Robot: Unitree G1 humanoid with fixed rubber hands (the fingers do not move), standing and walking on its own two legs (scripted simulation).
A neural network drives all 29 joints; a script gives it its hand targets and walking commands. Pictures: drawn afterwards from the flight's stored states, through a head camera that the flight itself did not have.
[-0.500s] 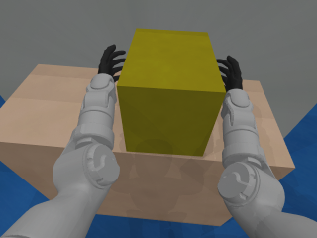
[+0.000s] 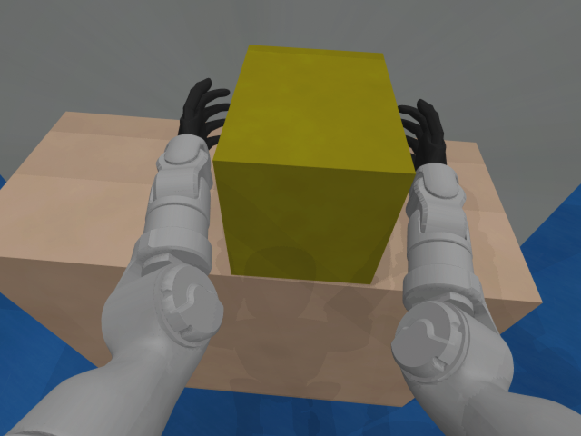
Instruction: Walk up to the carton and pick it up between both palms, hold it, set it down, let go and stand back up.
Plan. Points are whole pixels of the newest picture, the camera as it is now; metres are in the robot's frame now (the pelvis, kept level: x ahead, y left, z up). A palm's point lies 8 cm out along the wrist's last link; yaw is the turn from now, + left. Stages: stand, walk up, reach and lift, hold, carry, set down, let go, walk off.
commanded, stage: set down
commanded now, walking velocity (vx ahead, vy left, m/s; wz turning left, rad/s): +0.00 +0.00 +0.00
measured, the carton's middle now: (308, 162) +0.50 -0.01 +0.10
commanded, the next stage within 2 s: none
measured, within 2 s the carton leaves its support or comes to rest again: neither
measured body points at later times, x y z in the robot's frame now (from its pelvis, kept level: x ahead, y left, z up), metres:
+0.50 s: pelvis -0.01 +0.00 +0.00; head +0.04 +0.02 +0.45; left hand +0.48 +0.15 +0.16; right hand +0.44 -0.16 +0.16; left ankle -0.03 +0.10 -0.75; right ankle +0.01 -0.13 -0.75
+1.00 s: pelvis +0.00 -0.01 -0.01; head +0.07 +0.00 +0.43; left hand +0.51 +0.15 +0.15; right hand +0.49 -0.17 +0.14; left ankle -0.03 +0.10 -0.75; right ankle +0.01 -0.13 -0.75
